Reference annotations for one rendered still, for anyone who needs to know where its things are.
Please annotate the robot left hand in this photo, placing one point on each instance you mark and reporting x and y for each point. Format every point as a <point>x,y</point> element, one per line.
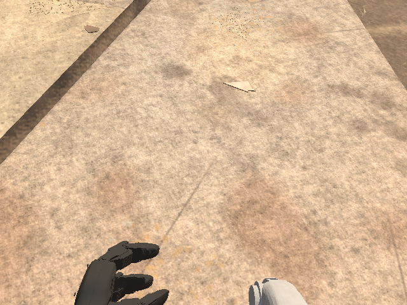
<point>101,285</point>

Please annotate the right robot thigh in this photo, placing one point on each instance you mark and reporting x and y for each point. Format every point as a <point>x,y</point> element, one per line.
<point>274,292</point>

